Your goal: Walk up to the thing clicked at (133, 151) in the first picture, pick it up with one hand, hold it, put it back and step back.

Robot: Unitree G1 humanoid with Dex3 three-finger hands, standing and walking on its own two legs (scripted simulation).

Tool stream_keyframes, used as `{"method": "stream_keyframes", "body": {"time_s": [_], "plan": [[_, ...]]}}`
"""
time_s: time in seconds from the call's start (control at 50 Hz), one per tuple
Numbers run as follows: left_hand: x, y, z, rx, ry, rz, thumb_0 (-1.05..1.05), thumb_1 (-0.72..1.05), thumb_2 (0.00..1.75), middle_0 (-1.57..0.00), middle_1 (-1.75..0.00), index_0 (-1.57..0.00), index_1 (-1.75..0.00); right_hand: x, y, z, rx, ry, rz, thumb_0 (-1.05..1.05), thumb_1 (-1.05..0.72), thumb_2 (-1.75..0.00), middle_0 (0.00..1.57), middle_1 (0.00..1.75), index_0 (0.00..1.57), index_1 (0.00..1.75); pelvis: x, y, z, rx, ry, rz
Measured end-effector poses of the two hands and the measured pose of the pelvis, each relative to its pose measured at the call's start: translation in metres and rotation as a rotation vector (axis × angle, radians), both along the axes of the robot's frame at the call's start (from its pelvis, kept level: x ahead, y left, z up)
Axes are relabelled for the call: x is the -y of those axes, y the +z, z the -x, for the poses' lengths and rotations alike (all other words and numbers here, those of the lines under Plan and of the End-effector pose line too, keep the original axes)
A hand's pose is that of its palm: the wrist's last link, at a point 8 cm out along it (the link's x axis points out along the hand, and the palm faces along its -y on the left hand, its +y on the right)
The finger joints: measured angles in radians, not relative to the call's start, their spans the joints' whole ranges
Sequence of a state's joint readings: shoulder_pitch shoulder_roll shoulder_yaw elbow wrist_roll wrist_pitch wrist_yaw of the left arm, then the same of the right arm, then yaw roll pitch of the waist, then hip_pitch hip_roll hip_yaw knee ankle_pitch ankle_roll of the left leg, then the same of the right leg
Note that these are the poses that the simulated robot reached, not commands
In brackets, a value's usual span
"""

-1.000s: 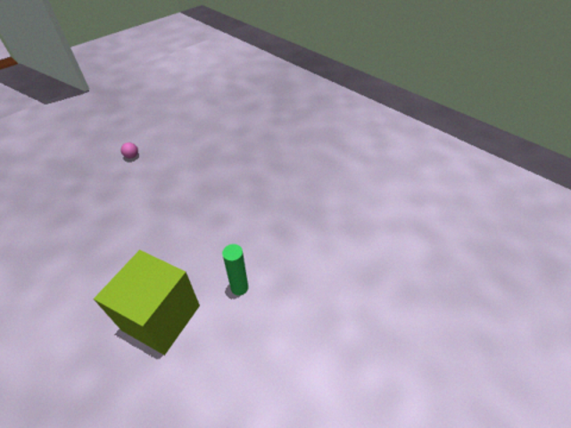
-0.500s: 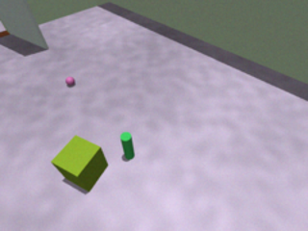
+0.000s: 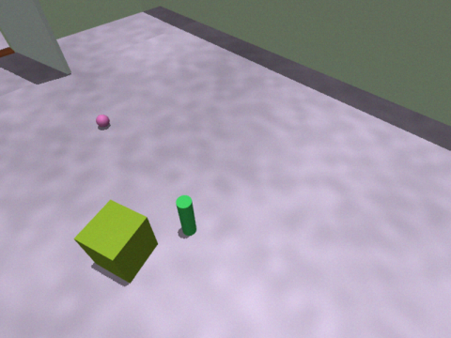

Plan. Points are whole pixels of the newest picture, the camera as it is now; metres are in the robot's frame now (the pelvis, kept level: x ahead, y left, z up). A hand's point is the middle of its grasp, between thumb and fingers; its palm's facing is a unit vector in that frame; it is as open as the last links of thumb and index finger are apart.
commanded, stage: stand
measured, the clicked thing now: (102, 120) +1.56 +0.86 -0.74
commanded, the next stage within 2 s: walk up in 0.12 s
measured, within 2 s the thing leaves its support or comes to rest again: neither
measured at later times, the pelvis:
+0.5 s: pelvis -0.02 +0.00 -0.02, yaw -11 degrees
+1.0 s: pelvis -0.02 +0.01 -0.03, yaw -20 degrees
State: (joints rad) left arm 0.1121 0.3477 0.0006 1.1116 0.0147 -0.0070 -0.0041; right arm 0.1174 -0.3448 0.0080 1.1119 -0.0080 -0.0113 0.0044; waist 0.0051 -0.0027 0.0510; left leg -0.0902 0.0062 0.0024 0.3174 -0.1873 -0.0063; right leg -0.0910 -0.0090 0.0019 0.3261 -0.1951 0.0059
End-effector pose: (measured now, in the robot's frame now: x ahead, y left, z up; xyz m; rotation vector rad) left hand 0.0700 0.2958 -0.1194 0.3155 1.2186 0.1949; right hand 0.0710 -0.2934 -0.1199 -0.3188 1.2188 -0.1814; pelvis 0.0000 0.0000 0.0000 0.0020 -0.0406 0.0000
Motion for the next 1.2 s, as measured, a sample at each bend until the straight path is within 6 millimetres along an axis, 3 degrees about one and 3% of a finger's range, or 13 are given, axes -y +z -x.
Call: {"method": "stream_keyframes", "body": {"time_s": [0.24, 0.38, 0.48, 0.6, 0.72, 0.88, 1.02, 1.2], "plan": [[-0.010, -0.004, 0.002, -0.022, -0.052, -0.020, 0.00, 0.90, 0.90, -0.21, -0.30, -0.20, -0.30, 0.010, 0.001, 0.004, 0.054, -0.073, 0.019, 0.01, -0.90, -0.90, 0.21, 0.30, 0.21, 0.30, -0.007, -0.008, 0.009, -0.014, -0.059, 0.005], [-0.023, -0.009, -0.018, -0.018, -0.133, -0.055, 0.00, 0.90, 0.90, -0.21, -0.30, -0.20, -0.30, 0.019, 0.006, 0.028, 0.089, -0.143, 0.060, 0.00, -0.90, -0.90, 0.20, 0.30, 0.21, 0.30, -0.013, -0.015, 0.018, -0.010, -0.129, -0.005], [-0.013, -0.003, -0.031, -0.005, -0.198, -0.051, 0.00, 0.91, 0.90, -0.20, -0.30, -0.20, -0.30, 0.028, 0.003, 0.053, 0.073, -0.164, 0.060, 0.00, -0.90, -0.90, 0.20, 0.30, 0.21, 0.30, -0.005, -0.016, 0.020, -0.006, -0.175, 0.008], [0.005, -0.005, -0.036, 0.013, -0.268, -0.095, 0.00, 0.90, 0.90, -0.21, -0.30, -0.20, -0.30, 0.044, -0.021, 0.076, 0.050, -0.235, 0.038, 0.01, -0.90, -0.90, 0.20, 0.30, 0.21, 0.30, 0.009, -0.031, 0.023, 0.008, -0.229, 0.019], [0.016, 0.002, -0.046, 0.022, -0.319, -0.092, 0.00, 0.90, 0.90, -0.21, -0.30, -0.20, -0.30, 0.034, -0.020, 0.090, 0.035, -0.270, 0.014, 0.01, -0.90, -0.90, 0.20, 0.30, 0.20, 0.30, 0.006, -0.024, 0.019, -0.004, -0.283, -0.002], [0.010, -0.015, -0.085, 0.074, -0.365, -0.057, 0.00, 0.90, 0.90, -0.21, -0.30, -0.20, -0.30, 0.012, -0.018, 0.112, 0.036, -0.308, 0.057, 0.01, -0.90, -0.90, 0.20, 0.30, 0.21, 0.30, -0.013, -0.034, 0.016, 0.004, -0.325, -0.028], [0.022, -0.011, -0.111, 0.102, -0.416, -0.030, 0.00, 0.90, 0.90, -0.21, -0.30, -0.20, -0.30, 0.007, -0.004, 0.134, 0.046, -0.336, 0.066, 0.01, -0.90, -0.90, 0.21, 0.30, 0.21, 0.30, -0.011, -0.026, 0.019, -0.007, -0.362, 0.009], [0.040, -0.005, -0.105, 0.097, -0.479, -0.051, 0.00, 0.90, 0.90, -0.21, -0.30, -0.20, -0.30, 0.023, -0.015, 0.147, 0.053, -0.401, 0.057, 0.01, -0.90, -0.90, 0.20, 0.30, 0.21, 0.30, -0.004, -0.028, 0.024, -0.001, -0.407, 0.008]]}}
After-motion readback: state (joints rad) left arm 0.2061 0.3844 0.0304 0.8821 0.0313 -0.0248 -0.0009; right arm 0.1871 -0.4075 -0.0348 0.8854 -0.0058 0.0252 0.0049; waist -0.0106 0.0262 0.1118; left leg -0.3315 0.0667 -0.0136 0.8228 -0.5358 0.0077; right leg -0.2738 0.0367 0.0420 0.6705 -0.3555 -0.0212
